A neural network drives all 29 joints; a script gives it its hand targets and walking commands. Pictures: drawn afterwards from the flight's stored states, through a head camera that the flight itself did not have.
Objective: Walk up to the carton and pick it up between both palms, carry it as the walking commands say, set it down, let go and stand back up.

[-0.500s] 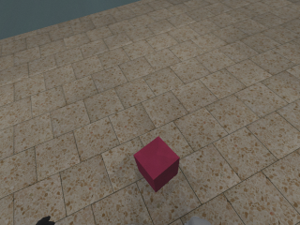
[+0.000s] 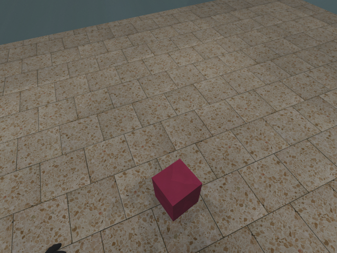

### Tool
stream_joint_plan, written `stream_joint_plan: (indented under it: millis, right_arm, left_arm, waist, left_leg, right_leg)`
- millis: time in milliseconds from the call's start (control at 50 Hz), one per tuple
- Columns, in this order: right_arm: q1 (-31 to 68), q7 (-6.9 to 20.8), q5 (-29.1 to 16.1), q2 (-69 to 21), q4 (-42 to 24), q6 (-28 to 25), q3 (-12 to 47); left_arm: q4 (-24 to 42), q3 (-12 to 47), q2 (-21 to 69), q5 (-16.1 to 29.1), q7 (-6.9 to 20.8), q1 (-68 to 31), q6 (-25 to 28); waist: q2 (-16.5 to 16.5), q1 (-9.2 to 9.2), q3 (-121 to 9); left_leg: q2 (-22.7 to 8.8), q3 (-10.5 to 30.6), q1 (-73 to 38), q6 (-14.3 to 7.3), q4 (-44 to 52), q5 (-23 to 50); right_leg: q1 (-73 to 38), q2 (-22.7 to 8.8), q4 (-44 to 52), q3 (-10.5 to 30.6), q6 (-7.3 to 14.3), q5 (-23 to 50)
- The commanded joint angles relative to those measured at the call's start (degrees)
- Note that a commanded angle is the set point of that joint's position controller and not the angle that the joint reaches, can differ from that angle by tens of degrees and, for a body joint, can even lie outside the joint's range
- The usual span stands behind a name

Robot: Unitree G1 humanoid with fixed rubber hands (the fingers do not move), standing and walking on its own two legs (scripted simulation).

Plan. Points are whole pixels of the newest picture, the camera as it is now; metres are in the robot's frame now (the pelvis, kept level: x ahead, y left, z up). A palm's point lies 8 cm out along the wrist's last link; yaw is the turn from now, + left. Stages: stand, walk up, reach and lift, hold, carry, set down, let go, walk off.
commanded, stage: walk up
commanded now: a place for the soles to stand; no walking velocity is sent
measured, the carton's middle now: (176, 190) +0.53 +0.00 -0.63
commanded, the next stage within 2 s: none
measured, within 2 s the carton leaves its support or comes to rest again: neither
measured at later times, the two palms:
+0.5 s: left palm out of the picture +0.12 +0.32 -0.08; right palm out of the picture +0.09 -0.36 -0.09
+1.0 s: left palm out of the picture +0.12 +0.16 -0.14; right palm out of the picture +0.27 -0.52 -0.07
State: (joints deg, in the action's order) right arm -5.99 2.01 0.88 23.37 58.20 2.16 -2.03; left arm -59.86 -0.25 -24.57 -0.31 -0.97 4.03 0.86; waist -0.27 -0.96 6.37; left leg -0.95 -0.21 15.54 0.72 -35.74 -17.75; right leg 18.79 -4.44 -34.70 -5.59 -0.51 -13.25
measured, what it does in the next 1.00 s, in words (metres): steps to the right, turning left: right foot, then left foot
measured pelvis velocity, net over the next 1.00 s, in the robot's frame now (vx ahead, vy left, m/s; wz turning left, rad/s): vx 0.13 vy -0.18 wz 0.33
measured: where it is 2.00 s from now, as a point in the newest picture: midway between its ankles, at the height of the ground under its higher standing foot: outside the picture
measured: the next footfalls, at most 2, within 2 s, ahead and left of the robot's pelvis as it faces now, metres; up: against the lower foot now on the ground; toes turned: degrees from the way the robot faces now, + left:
right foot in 0.66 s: +0.16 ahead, -0.23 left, +0.00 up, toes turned +10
left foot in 0.86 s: +0.16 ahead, -0.01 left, +0.00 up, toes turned +20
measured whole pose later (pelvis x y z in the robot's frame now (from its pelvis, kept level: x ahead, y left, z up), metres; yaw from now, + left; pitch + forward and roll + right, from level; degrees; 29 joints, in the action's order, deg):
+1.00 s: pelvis +0.13 -0.18 -0.03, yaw +19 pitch -2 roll +3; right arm -23.2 -7.8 1.0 27.4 46.8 -6.6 -3.1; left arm -40.3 -6.8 -28.2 -3.5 4.6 12.4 -6.3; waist 8.4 0.9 7.6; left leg -1.1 -0.1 24.7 1.8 -48.1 -22.0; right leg 33.3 -3.3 -69.0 2.0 1.5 -28.5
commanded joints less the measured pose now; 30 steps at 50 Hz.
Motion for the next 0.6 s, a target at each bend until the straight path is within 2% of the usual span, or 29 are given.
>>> stream_joint_plan:
  millis: [0, 20, 40, 80, 100, 120, 140, 160, 180, 200, 220, 240, 260, 280, 300, 320, 340, 360, 380, 400, 420, 440, 460, 480, 500, 520, 540, 560, 580]
  right_arm:
    - [2.6, -0.2, 0.3, 12.2, -2.9, -1.3, -3.1]
    - [1.2, -0.2, 0.4, 11.0, -2.3, -1.3, -2.5]
    - [2.2, -0.2, -0.2, 13.1, -2.4, -1.6, -2.1]
    - [3.0, -0.2, -0.5, 12.8, -2.2, -1.4, -2.6]
    - [2.2, -0.5, -0.3, 12.7, -2.2, -1.6, -2.4]
    - [2.2, -0.3, -0.2, 12.6, -2.1, -1.5, -2.4]
    - [2.5, -0.3, -0.5, 11.7, -1.6, -1.5, -1.5]
    - [3.4, -0.3, -0.5, 11.0, -2.5, -1.3, -1.7]
    - [1.6, -0.3, -0.6, 12.5, -1.1, -1.2, -2.0]
    - [1.7, -0.3, -1.1, 12.9, -1.5, -1.0, -2.3]
    - [1.3, -0.5, -0.9, 11.4, -1.7, -0.9, -2.3]
    - [0.7, -0.5, -0.5, 12.2, -1.2, -0.9, -2.0]
    - [1.1, -0.4, -0.6, 13.4, -1.4, -1.1, -1.9]
    - [2.8, -0.4, -0.6, 12.1, -1.3, -0.9, -1.6]
    - [2.8, -0.4, -0.4, 11.4, -1.7, -1.0, -2.0]
    - [3.4, -0.4, -0.7, 12.6, -2.0, -1.0, -2.2]
    - [-13.5, -3.1, -1.1, 18.6, -1.9, -3.4, -5.5]
    - [-18.6, -4.2, -0.7, 23.7, -0.1, -4.3, -7.4]
    - [-18.0, -5.3, 0.3, 26.4, -1.1, -4.9, -8.3]
    - [-12.3, -6.3, 0.4, 25.0, -3.6, -5.9, -8.2]
    - [-10.0, -6.8, 0.9, 25.0, -5.0, -6.7, -8.3]
    - [-7.4, -7.0, 0.0, 22.9, -5.4, -6.9, -7.9]
    - [-7.5, -7.2, 0.2, 20.9, -6.8, -7.0, -7.5]
    - [-10.6, -7.1, -0.1, 19.7, -6.8, -7.1, -7.2]
    - [-11.0, -7.1, 0.4, 20.1, -7.8, -7.6, -7.6]
    - [-12.5, -7.3, 1.0, 22.0, -7.8, -7.8, -8.3]
    - [-11.8, -7.4, 1.4, 22.3, -9.0, -8.0, -8.2]
    - [-13.0, -7.3, 1.2, 22.6, -8.4, -7.9, -7.6]
    - [-7.6, -7.7, 1.7, 22.9, -10.3, -7.9, -7.6]
  left_arm:
    - [2.4, -2.8, -12.9, -0.6, -0.3, -2.4, 1.6]
    - [2.5, -3.2, -13.2, -0.4, -0.3, -3.9, 1.9]
    - [2.8, -2.5, -11.7, 0.0, -0.2, -3.3, 1.7]
    - [1.4, -2.2, -10.9, 0.3, -0.3, -2.8, 1.7]
    - [1.9, -2.3, -10.7, 0.4, -0.2, -3.8, 1.8]
    - [1.4, -2.1, -11.7, 0.3, -0.2, -1.7, 1.8]
    - [0.5, -2.8, -11.2, 0.4, 0.0, -1.3, 2.0]
    - [0.7, -2.6, -12.2, 0.2, -0.2, -1.2, 2.1]
    - [0.9, -2.6, -13.1, 0.3, -0.3, -2.4, 1.9]
    - [0.3, -2.8, -13.6, 0.4, -0.3, -1.9, 1.6]
    - [0.9, -3.1, -12.9, 0.2, -0.2, -1.4, 1.8]
    - [0.9, -3.0, -12.1, 0.1, -0.3, -1.4, 1.8]
    - [1.4, -2.8, -11.7, 0.6, -0.3, -2.3, 1.7]
    - [1.0, -2.8, -11.1, 0.3, -0.2, -1.4, 1.9]
    - [1.1, -2.4, -10.5, 0.4, 0.0, -1.3, 1.6]
    - [1.2, -3.0, -11.5, 0.1, -0.1, -2.3, 1.3]
    - [11.2, -7.6, -16.9, -4.2, 3.3, -7.0, -1.4]
    - [14.5, -7.0, -13.5, -4.5, 4.8, -11.9, -2.8]
    - [16.0, -7.4, -13.4, -5.0, 5.8, -13.2, -3.8]
    - [15.8, -7.7, -12.8, -5.0, 6.5, -8.5, -3.9]
    - [16.5, -8.0, -11.9, -3.8, 6.6, -4.7, -4.3]
    - [15.7, -7.7, -11.7, -3.1, 7.0, -2.0, -4.4]
    - [16.8, -8.2, -11.1, -3.1, 7.3, -0.5, -4.3]
    - [18.1, -8.7, -11.5, -3.7, 7.5, -0.4, -4.0]
    - [19.0, -9.3, -10.9, -3.6, 8.0, -2.3, -4.3]
    - [21.8, -10.0, -11.6, -3.5, 8.5, -3.8, -4.3]
    - [23.1, -10.3, -11.6, -3.5, 8.7, -4.0, -4.1]
    - [22.8, -11.1, -12.8, -3.7, 8.7, -4.9, -4.0]
    - [23.1, -11.5, -13.3, -3.9, 8.5, 0.1, -4.0]
  waist:
    - [-0.8, 0.59, -8.9]
    - [2.2, 0.42, -7.3]
    - [2.4, -0.35, -9.5]
    - [0.0, 0.38, -9.3]
    - [0.4, -0.25, -9.6]
    - [-1.5, 0.59, -10.1]
    - [-0.5, 1.83, -8.7]
    - [2.6, 0.98, -8.7]
    - [1.1, 0.32, -11.9]
    - [1.8, -0.59, -10.5]
    - [0.2, -0.32, -9.7]
    - [3.6, -0.13, -10.1]
    - [0.4, -0.07, -10.6]
    - [2.6, 1.0, -10.0]
    - [-0.7, 0.88, -10.4]
    - [0.8, 0.45, -9.6]
    - [11.2, -4.17, -8.5]
    - [3.5, -7.35, -7.5]
    - [2.0, -5.63, -1.6]
    - [1.6, -3.28, 0.4]
    - [-2.7, 0.1, 2.8]
    - [-4.1, 1.68, 0.7]
    - [-6.2, 2.45, 0.0]
    - [-6.1, 0.94, -2.2]
    - [-7.6, -0.09, -4.1]
    - [-8.6, -0.88, -8.1]
    - [-9.1, -0.67, -9.4]
    - [-9.0, -0.93, -6.5]
    - [-9.2, 3.55, -7.2]
  left_leg:
    - [-3.5, 7.5, 1.9, -3.9, 10.6, -3.7]
    - [-3.2, 7.4, 2.3, -3.8, 9.9, -0.6]
    - [-4.7, 7.9, 0.4, -3.9, 11.4, 1.6]
    - [-5.9, 10.0, 0.3, -4.8, 13.7, 3.0]
    - [-5.9, 9.1, 0.0, -5.6, 13.4, 4.6]
    - [-6.2, 9.4, -1.1, -5.3, 13.1, 5.9]
    - [-5.4, 8.9, 1.6, -4.7, 12.0, 7.6]
    - [-3.8, 6.1, -1.0, -4.1, 9.4, 7.8]
    - [-3.6, 5.3, -2.6, -3.7, 8.3, 10.0]
    - [-3.6, 4.4, -3.8, -3.4, 8.6, 7.3]
    - [-4.0, 7.3, -3.2, -3.7, 9.5, 8.8]
    - [-4.0, 7.0, -3.5, -3.8, 10.3, 9.6]
    - [-4.3, 7.1, -2.6, -4.1, 10.5, 12.7]
    - [-4.5, 7.4, -2.2, -4.3, 10.7, 12.3]
    - [-4.2, 5.9, -2.4, -3.7, 11.5, 9.9]
    - [-4.8, 8.4, -1.6, -4.3, 12.1, 8.4]
    - [-8.5, 20.3, -2.7, -8.8, 15.2, -7.5]
    - [-15.0, 35.6, -9.7, -12.6, 22.9, -20.7]
    - [-18.9, 45.3, -7.6, -15.5, 26.6, -30.5]
    - [-19.0, 40.9, -7.0, -14.5, 24.6, -26.2]
    - [-18.5, 39.5, -6.8, -14.3, 23.2, -23.7]
    - [-15.8, 31.8, -11.1, -13.3, 19.8, -14.8]
    - [-14.4, 26.9, -9.4, -12.2, 18.5, -10.4]
    - [-12.2, 22.0, -8.3, -12.2, 16.8, -6.0]
    - [-12.5, 23.3, -5.6, -11.1, 16.5, -5.5]
    - [-12.4, 20.9, -2.2, -11.5, 15.0, -4.0]
    - [-13.1, 23.3, -0.2, -12.1, 13.8, -6.0]
    - [-11.5, 21.1, 5.0, -12.0, 12.2, -7.8]
    - [-12.1, 19.3, 13.7, -11.0, 11.4, -9.1]
  right_leg:
    - [-6.0, -6.6, 12.0, 10.8, 4.7, -12.2]
    - [-5.7, -6.2, 11.2, 10.0, 4.1, -8.1]
    - [-6.2, -5.7, 9.5, 7.8, 3.9, -2.6]
    - [-6.4, -3.8, 7.8, 5.3, 2.9, -0.9]
    - [-7.0, -4.1, 8.1, 5.8, 2.7, -0.8]
    - [-6.5, -4.8, 8.3, 6.0, 3.1, -0.7]
    - [-7.6, -4.3, 9.7, 5.3, 3.0, 0.8]
    - [-6.3, -6.8, 11.7, 8.4, 3.9, 2.0]
    - [-6.9, -8.1, 11.9, 8.5, 4.5, 2.4]
    - [-4.5, -7.5, 10.9, 8.3, 4.0, 2.4]
    - [-5.8, -7.2, 10.5, 7.3, 3.9, 4.4]
    - [-6.5, -7.1, 11.0, 7.5, 4.1, 3.7]
    - [-7.1, -5.7, 9.6, 5.9, 3.2, 5.7]
    - [-7.5, -5.8, 9.8, 6.2, 2.8, 6.6]
    - [-7.3, -7.1, 10.7, 5.6, 3.6, 2.2]
    - [-7.9, -6.0, 10.3, 5.6, 3.6, 1.9]
    - [-3.1, -0.2, -3.5, 1.6, 5.3, -20.1]
    - [11.2, 2.1, -17.3, 4.0, 3.2, -21.8]
    - [21.2, 1.3, -25.4, 11.7, 1.5, -17.8]
    - [23.6, -1.1, -25.8, 14.5, 1.1, -11.5]
    - [27.0, -2.9, -28.2, 16.5, 1.4, -9.7]
    - [29.1, -2.3, -26.2, 15.9, 0.5, -8.2]
    - [26.5, -3.2, -24.3, 15.8, 0.5, -8.2]
    - [22.2, -1.4, -20.7, 13.8, -0.2, -10.7]
    - [16.9, -1.1, -21.4, 12.8, 0.0, -10.7]
    - [10.2, -0.8, -18.0, 11.2, -0.1, -13.4]
    - [7.7, -1.0, -15.9, 12.2, 0.0, -14.6]
    - [6.7, 0.6, -14.8, 11.3, 0.8, -14.9]
    - [-3.1, -0.2, -13.8, 9.7, 2.0, -12.0]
